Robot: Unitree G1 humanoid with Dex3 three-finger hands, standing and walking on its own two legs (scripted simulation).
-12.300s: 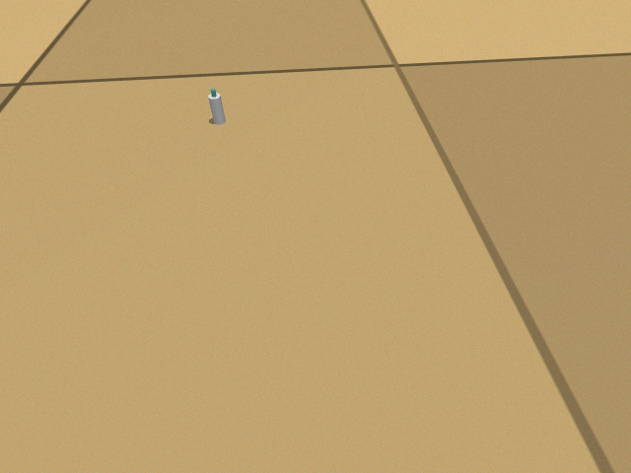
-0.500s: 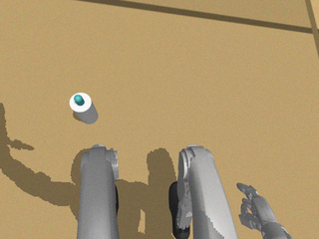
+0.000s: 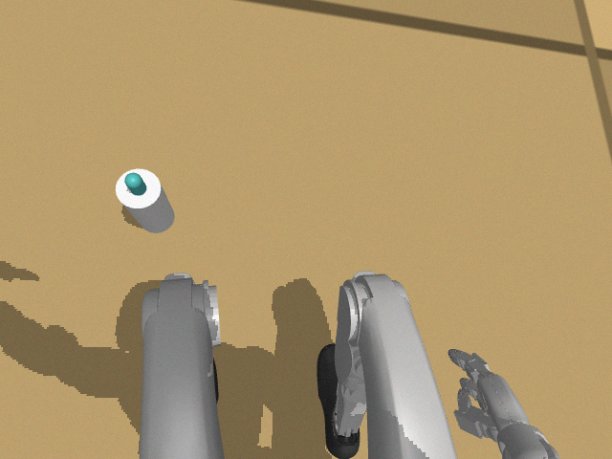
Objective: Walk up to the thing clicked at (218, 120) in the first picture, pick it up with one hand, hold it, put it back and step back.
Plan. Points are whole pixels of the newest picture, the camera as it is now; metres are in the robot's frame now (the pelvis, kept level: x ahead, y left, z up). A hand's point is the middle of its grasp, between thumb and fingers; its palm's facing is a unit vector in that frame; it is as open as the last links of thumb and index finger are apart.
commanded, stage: approach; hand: left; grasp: from the side
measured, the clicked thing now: (146, 200) +0.48 +0.25 -0.27
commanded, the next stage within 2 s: close in in 0.48 s
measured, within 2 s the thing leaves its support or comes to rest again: neither
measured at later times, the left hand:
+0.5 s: hand (52, 213) +0.42 +0.36 -0.18, palm faces +0.18 -0.98 +0.02, open 17.6 cm
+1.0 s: hand (123, 219) +0.43 +0.28 -0.25, palm faces +0.19 -0.98 -0.01, open 17.5 cm
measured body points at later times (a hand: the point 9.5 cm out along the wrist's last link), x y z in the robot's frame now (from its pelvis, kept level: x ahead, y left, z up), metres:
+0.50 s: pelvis +0.00 +0.00 -0.07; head +0.24 +0.13 +0.28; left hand +0.40 +0.41 -0.18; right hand +0.15 -0.27 -0.13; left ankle +0.09 +0.13 -0.34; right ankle +0.09 -0.13 -0.34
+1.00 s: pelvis -0.01 +0.01 -0.09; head +0.23 +0.15 +0.25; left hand +0.42 +0.33 -0.25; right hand +0.13 -0.26 -0.14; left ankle +0.09 +0.13 -0.34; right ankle +0.09 -0.13 -0.34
